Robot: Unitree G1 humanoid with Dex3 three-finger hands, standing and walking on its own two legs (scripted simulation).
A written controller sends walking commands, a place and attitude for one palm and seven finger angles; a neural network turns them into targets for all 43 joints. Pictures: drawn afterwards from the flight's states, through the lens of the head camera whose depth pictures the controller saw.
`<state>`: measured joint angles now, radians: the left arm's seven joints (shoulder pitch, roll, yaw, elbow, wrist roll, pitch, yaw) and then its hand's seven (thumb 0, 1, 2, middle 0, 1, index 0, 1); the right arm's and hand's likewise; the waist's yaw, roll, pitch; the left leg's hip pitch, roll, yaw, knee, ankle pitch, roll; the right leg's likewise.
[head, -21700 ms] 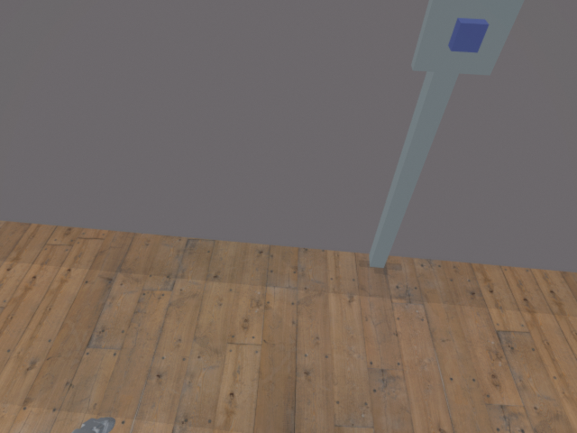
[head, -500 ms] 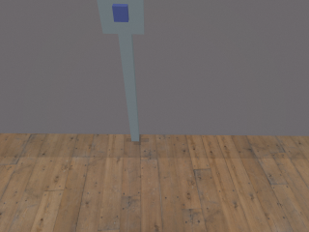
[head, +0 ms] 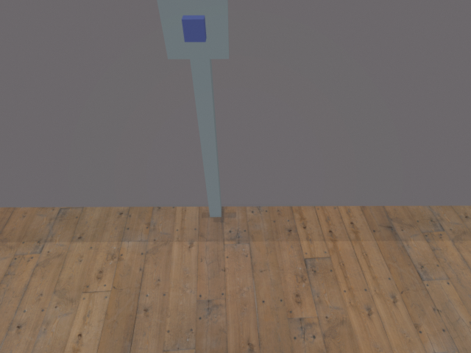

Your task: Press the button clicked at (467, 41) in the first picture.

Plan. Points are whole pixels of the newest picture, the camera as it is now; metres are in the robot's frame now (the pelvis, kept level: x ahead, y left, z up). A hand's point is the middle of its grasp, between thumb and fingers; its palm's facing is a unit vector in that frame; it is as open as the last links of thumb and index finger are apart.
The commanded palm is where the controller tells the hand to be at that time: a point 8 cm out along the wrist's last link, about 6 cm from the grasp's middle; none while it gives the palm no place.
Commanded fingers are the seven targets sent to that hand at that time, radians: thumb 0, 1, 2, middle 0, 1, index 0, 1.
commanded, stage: let the arm hang, fingers relaxed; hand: left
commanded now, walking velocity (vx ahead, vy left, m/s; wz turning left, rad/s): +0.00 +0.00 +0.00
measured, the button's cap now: (194, 28) +0.85 +0.16 +0.18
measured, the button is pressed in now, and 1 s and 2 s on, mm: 0 0 0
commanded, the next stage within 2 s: stand and wait in 0.30 s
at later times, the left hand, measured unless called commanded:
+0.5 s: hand out of the picture +0.11 +0.23 -0.15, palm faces -0.02 -0.94 -0.35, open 7.3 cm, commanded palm none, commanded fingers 0.00 0.90 0.90 -0.20 -0.30 -0.20 -0.30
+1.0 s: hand out of the picture +0.13 +0.22 -0.15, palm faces -0.04 -0.94 -0.35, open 7.4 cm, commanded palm none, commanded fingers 0.00 0.90 0.90 -0.20 -0.30 -0.20 -0.30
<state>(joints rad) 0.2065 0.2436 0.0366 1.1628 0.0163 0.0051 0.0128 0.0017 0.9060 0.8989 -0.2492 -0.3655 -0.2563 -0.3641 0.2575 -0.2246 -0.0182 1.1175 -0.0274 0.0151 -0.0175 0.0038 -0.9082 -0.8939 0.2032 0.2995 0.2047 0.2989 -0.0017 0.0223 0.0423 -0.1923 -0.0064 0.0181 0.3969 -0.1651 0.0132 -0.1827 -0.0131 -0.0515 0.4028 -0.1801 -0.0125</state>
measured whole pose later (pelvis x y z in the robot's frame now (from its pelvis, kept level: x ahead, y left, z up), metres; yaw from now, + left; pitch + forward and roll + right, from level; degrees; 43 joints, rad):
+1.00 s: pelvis +0.04 -0.02 +0.01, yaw -1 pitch -1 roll +0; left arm 0.08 0.31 0.02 1.15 0.01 -0.02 0.01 0.00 0.90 0.90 -0.20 -0.30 -0.21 -0.30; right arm 0.11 -0.33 -0.01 1.12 -0.02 0.01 -0.01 0.00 -0.91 -0.89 0.20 0.30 0.21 0.30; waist -0.01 0.03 0.06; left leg -0.09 0.03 0.03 0.29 -0.18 -0.03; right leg -0.09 0.03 -0.04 0.30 -0.19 -0.04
